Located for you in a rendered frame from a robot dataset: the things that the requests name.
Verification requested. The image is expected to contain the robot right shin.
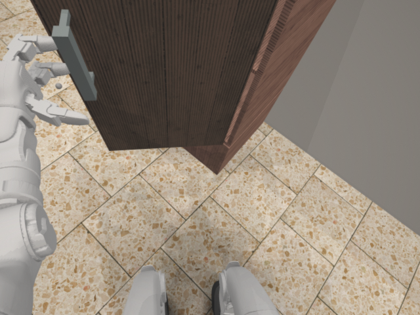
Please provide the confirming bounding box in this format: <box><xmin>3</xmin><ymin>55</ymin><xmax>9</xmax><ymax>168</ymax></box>
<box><xmin>219</xmin><ymin>261</ymin><xmax>240</xmax><ymax>315</ymax></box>

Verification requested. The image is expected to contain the handle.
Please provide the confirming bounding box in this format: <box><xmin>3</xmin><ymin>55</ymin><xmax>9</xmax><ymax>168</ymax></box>
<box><xmin>51</xmin><ymin>9</ymin><xmax>97</xmax><ymax>101</ymax></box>

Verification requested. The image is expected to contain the left robot forearm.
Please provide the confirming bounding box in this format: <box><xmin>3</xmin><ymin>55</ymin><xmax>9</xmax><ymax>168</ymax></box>
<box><xmin>0</xmin><ymin>107</ymin><xmax>43</xmax><ymax>209</ymax></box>

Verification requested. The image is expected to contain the cupboard door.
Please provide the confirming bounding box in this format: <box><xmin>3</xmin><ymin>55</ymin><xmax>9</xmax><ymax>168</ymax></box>
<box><xmin>30</xmin><ymin>0</ymin><xmax>279</xmax><ymax>151</ymax></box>

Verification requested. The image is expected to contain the robot right thigh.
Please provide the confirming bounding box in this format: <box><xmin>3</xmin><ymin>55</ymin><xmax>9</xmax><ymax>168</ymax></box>
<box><xmin>219</xmin><ymin>266</ymin><xmax>280</xmax><ymax>315</ymax></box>

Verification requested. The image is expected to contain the robot left upper arm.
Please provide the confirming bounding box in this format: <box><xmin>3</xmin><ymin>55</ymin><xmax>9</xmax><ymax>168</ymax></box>
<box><xmin>0</xmin><ymin>203</ymin><xmax>57</xmax><ymax>315</ymax></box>

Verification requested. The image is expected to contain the left robot hand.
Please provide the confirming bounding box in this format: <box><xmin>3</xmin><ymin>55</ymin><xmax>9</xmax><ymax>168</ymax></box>
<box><xmin>0</xmin><ymin>33</ymin><xmax>90</xmax><ymax>127</ymax></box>

